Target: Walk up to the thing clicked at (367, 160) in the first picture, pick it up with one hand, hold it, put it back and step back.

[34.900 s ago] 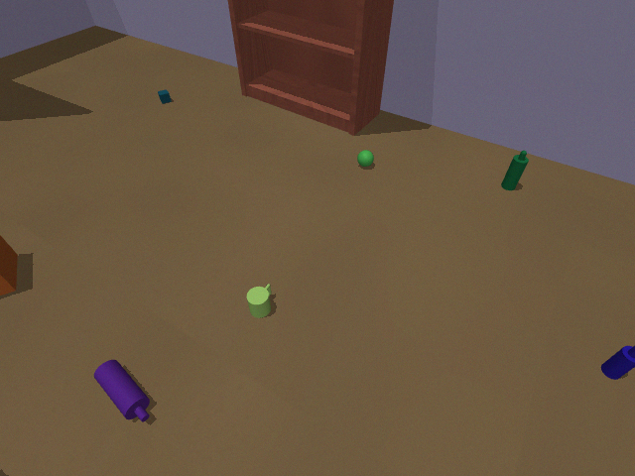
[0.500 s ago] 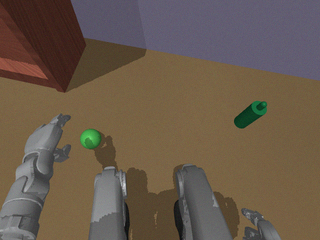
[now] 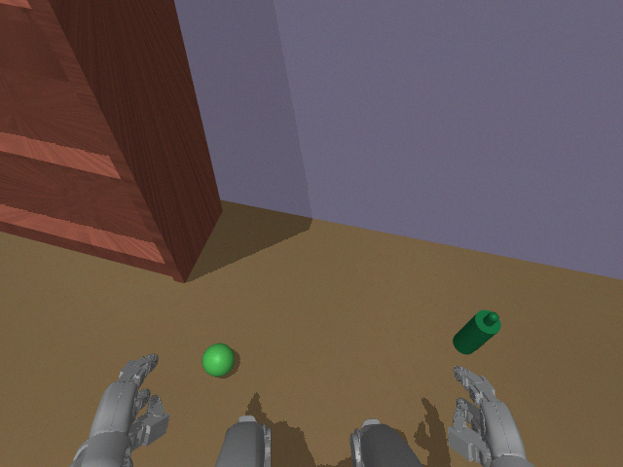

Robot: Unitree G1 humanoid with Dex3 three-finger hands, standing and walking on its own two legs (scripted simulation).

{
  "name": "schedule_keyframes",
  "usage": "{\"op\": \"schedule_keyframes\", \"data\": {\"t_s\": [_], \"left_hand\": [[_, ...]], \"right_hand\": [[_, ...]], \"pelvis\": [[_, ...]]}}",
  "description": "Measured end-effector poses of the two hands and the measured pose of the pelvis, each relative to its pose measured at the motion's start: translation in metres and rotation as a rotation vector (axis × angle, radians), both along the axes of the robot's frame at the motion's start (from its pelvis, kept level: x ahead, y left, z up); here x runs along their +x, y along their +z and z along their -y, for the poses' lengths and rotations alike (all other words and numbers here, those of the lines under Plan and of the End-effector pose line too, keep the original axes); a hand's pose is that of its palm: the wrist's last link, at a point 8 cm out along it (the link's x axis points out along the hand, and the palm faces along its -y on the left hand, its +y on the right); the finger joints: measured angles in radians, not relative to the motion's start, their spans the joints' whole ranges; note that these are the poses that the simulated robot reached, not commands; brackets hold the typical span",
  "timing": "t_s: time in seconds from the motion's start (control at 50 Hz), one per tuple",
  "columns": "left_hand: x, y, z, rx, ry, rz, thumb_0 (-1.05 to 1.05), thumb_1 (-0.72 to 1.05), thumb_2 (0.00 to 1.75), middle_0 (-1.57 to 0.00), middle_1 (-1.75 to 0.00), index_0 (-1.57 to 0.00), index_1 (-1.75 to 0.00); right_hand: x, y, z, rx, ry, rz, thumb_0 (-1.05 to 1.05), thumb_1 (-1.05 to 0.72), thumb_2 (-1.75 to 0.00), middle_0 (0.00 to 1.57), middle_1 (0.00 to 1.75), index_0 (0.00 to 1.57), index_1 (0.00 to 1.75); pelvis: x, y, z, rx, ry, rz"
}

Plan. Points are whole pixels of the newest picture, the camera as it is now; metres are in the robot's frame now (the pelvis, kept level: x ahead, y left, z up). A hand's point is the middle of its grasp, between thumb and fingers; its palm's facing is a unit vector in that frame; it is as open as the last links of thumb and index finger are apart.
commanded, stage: home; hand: left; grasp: from above
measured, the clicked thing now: (218, 359) +0.46 +0.22 -0.60
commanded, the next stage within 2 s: none
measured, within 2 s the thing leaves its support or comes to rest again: neither
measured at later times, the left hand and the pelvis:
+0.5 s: hand (147, 431) +0.20 +0.18 +0.02, palm faces +0.08 -0.98 -0.20, open 7.4 cm; pelvis +0.04 +0.00 +0.07, yaw +2 degrees
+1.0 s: hand (143, 439) +0.19 +0.18 +0.02, palm faces +0.07 -0.98 -0.20, open 7.4 cm; pelvis +0.03 +0.00 +0.07, yaw +1 degrees
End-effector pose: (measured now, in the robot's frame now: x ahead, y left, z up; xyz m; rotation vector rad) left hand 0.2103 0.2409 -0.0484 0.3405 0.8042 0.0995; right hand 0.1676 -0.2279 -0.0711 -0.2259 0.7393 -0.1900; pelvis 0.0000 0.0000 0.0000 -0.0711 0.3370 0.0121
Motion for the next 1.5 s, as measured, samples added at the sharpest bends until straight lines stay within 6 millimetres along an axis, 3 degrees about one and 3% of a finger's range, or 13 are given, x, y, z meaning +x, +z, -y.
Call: {"op": "schedule_keyframes", "data": {"t_s": [0.2,0.34,0.58,1.06,1.5], "left_hand": [[-0.017,0.076,0.010,-0.119,0.119,-0.005,0.01,0.91,0.90,-0.20,-0.30,-0.21,-0.30],[-0.025,0.102,0.011,-0.130,0.121,0.017,0.01,0.91,0.90,-0.20,-0.30,-0.20,-0.30],[-0.034,0.097,0.014,-0.147,0.127,0.005,0.01,0.91,0.90,-0.20,-0.30,-0.20,-0.30],[-0.040,0.099,0.010,-0.139,0.111,0.015,0.02,0.91,0.90,-0.20,-0.30,-0.20,-0.30],[-0.036,0.098,0.007,-0.140,0.109,0.011,0.02,0.91,0.90,-0.20,-0.30,-0.20,-0.30]], "right_hand": [[-0.006,0.055,0.007,-0.030,-0.080,0.028,0.01,-0.90,-0.90,0.20,0.30,0.20,0.30],[0.011,0.078,0.014,-0.054,-0.076,0.108,0.01,-0.90,-0.90,0.20,0.29,0.20,0.30],[0.036,0.094,0.013,-0.073,0.000,0.195,0.01,-0.90,-0.90,0.20,0.29,0.20,0.30],[0.009,0.085,0.008,-0.065,-0.018,0.150,0.01,-0.90,-0.90,0.20,0.30,0.20,0.30],[0.020,0.085,0.003,-0.061,-0.010,0.163,0.01,-0.90,-0.90,0.20,0.30,0.20,0.30]], "pelvis": [[0.033,0.055,0.000,0.013,0.011,0.089],[0.044,0.068,0.001,0.021,0.016,0.131],[0.041,0.070,0.005,0.028,0.026,0.162],[0.030,0.070,0.000,0.025,0.019,0.180],[0.035,0.069,-0.003,0.023,0.018,0.168]]}}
